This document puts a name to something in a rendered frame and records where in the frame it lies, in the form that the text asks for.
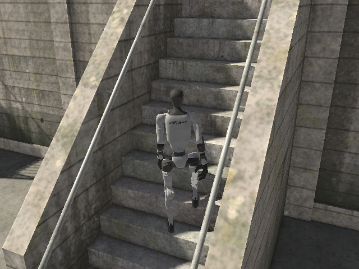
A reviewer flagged left robot upper arm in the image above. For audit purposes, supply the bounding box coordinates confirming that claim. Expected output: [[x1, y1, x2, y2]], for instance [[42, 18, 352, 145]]
[[156, 113, 166, 144]]

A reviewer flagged humanoid robot head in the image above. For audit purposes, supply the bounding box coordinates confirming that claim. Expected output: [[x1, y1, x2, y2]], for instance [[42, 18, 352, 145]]
[[168, 89, 187, 115]]

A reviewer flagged humanoid robot torso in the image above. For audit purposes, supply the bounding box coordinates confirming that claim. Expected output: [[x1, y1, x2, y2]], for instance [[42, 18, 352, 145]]
[[165, 110, 191, 168]]

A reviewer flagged robot left hand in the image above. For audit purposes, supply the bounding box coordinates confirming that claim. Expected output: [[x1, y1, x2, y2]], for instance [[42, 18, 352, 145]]
[[157, 157, 165, 170]]

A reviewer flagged left robot forearm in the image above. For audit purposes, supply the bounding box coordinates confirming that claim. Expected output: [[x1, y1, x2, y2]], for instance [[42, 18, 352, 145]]
[[156, 138, 164, 160]]

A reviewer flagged right robot forearm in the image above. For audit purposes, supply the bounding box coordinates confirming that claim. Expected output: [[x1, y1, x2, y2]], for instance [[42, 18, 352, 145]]
[[197, 136, 208, 165]]

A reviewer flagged right robot upper arm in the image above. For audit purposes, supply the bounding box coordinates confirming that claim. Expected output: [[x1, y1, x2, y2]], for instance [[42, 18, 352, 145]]
[[189, 112, 202, 144]]

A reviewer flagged robot right hand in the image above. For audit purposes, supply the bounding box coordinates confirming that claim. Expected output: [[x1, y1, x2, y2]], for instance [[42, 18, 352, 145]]
[[195, 164, 208, 180]]

